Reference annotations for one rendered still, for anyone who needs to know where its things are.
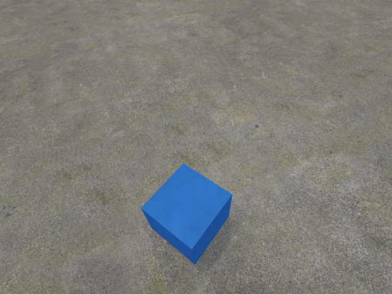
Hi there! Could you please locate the carton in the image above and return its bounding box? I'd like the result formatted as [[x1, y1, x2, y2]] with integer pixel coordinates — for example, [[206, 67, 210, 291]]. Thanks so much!
[[141, 164, 232, 264]]

